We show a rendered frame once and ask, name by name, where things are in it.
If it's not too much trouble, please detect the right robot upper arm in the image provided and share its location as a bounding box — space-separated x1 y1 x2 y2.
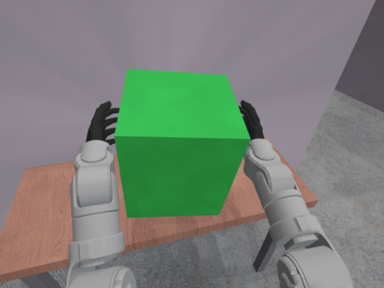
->
277 246 353 288

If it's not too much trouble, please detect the left robot upper arm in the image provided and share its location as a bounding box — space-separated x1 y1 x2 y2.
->
70 266 137 288

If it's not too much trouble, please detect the left robot forearm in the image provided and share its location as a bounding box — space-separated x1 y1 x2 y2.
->
66 140 125 288

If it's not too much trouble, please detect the table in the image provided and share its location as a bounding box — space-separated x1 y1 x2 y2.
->
0 134 318 288

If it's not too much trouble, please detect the left robot hand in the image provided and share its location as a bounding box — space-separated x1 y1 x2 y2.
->
86 101 120 145

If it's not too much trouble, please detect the right robot hand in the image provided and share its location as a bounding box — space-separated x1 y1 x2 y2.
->
238 100 265 140

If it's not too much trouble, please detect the right robot forearm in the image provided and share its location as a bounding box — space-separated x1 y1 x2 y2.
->
244 139 354 288

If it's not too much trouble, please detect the carton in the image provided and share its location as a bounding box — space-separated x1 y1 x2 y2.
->
114 69 251 218

